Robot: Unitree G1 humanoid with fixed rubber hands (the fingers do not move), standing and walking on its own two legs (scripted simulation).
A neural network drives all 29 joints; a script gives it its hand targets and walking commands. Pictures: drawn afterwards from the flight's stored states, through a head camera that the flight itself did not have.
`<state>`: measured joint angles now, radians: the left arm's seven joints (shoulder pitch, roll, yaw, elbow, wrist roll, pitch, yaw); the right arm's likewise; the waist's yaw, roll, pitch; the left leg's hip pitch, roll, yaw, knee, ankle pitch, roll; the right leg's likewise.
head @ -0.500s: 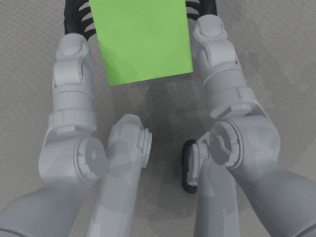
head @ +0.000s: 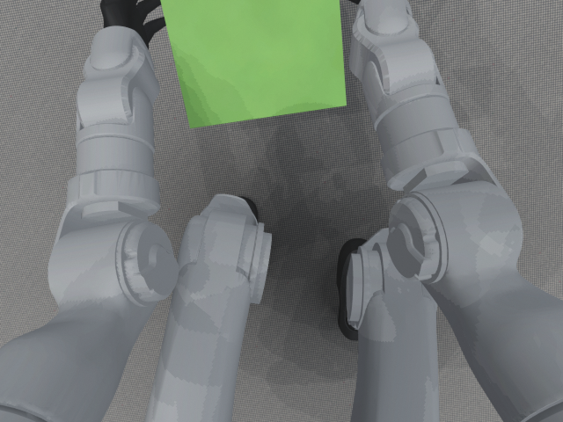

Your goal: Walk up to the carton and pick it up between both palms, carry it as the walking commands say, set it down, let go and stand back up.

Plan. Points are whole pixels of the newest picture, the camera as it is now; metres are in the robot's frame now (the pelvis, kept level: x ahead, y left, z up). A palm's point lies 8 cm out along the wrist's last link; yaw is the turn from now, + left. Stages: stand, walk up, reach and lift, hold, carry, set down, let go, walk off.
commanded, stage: set down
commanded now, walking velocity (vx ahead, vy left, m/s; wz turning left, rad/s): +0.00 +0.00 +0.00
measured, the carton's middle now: (254, 1) +0.56 +0.15 -0.24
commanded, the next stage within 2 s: none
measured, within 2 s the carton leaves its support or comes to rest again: rests again in 1.64 s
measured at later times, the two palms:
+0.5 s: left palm (133, 42) +0.47 +0.27 -0.17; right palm (372, 8) +0.55 +0.01 -0.17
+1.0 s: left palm (138, 46) +0.47 +0.27 -0.18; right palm (373, 10) +0.55 +0.01 -0.18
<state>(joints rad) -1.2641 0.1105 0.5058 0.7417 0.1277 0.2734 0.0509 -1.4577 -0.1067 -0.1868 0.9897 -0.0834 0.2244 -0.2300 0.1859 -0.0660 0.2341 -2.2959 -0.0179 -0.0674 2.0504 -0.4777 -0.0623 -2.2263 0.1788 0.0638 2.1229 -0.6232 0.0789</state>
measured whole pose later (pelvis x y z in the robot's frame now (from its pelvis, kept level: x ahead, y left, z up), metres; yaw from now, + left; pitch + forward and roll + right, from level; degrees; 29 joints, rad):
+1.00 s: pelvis +0.00 -0.01 -0.01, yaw +0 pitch +41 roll +1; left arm -1.29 0.15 0.53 0.86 0.14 0.23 -0.02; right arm -1.50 -0.13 -0.18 1.09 -0.10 0.19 -0.17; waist 0.20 -0.09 0.29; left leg -2.28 0.00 -0.06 2.07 -0.50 -0.07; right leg -2.24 0.21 0.07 2.15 -0.62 0.07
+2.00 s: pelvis +0.00 +0.00 +0.00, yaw +1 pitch +41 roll +1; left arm -1.32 0.31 0.38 1.15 -0.08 0.00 0.03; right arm -1.47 -0.29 0.04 1.11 0.07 0.10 -0.12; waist 0.18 -0.03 0.30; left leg -2.29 -0.01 -0.04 2.05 -0.48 -0.05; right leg -2.22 0.18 0.09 2.13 -0.62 0.09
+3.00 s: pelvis +0.02 +0.01 +0.17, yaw +3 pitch +46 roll -2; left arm -1.04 0.21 0.42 0.75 -0.03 0.16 0.02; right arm -1.21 -0.20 -0.15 0.87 -0.05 0.22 -0.12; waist 0.16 -0.06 -0.03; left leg -1.88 -0.05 -0.07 1.46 -0.38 -0.04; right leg -1.80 0.09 0.07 1.52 -0.52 0.05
